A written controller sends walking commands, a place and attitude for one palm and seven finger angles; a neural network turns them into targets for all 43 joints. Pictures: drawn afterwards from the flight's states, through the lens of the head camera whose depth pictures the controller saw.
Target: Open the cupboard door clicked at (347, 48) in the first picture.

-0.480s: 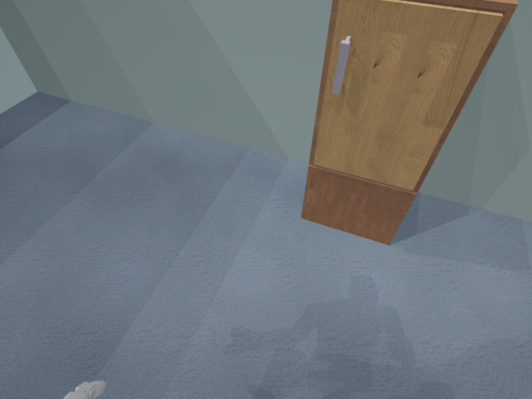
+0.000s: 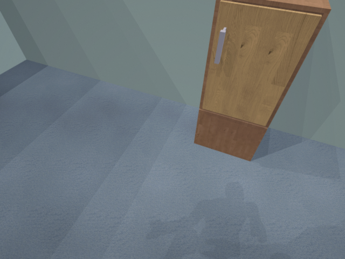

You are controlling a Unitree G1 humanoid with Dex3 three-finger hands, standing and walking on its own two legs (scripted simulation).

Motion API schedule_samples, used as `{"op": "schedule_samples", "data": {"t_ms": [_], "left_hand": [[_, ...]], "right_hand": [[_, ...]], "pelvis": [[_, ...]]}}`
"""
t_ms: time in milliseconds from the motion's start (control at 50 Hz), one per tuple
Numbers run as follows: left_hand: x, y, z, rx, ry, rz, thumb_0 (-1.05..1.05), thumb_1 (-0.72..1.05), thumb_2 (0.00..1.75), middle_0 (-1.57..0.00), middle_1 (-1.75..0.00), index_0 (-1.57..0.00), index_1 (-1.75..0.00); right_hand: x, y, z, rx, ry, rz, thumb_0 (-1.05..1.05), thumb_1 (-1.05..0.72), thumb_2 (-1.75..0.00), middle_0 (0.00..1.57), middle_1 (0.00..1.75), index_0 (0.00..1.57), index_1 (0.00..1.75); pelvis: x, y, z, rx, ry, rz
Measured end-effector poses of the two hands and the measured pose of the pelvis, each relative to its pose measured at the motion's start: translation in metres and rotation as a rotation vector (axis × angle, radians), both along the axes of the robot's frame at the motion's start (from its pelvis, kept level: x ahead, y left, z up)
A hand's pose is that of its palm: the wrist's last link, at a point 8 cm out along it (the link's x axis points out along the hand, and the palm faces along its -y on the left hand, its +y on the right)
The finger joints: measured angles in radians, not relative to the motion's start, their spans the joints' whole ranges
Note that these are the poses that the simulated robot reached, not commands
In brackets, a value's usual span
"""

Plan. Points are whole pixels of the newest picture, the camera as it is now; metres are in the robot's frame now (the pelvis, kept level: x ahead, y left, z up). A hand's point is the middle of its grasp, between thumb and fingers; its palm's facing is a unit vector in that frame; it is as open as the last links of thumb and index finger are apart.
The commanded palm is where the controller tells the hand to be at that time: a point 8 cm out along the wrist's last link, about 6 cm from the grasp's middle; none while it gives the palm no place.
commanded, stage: stand and wait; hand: left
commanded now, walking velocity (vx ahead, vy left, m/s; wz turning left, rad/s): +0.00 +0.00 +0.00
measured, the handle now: (220, 45) +0.98 -0.16 +0.03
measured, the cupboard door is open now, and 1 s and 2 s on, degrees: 0 0 0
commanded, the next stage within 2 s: look at it before walking up in 0.34 s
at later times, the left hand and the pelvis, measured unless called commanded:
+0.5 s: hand out of the picture +0.07 +0.24 -0.15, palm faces -0.03 -0.94 -0.33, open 7.4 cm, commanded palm none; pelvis -0.01 +0.00 +0.00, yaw +0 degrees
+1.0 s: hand out of the picture +0.07 +0.24 -0.15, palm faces -0.03 -0.94 -0.34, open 7.4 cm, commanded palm none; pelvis -0.01 -0.01 +0.00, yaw +0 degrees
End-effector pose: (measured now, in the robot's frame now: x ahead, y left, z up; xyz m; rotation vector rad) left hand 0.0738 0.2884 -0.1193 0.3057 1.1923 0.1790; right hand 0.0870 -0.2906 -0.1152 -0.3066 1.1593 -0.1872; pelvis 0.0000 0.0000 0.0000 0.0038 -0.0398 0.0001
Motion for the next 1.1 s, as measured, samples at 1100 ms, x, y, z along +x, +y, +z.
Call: {"op": "schedule_samples", "data": {"t_ms": [1100], "left_hand": [[-0.008, -0.003, 0.005, 0.013, 0.019, 0.000, 0.01, 0.91, 0.89, -0.20, -0.30, -0.20, -0.30]], "right_hand": [[-0.018, -0.010, -0.001, 0.003, 0.046, -0.014, 0.00, -0.90, -0.90, 0.21, 0.30, 0.20, 0.30]], "pelvis": [[-0.006, -0.007, 0.004, 0.000, 0.003, -0.002]]}}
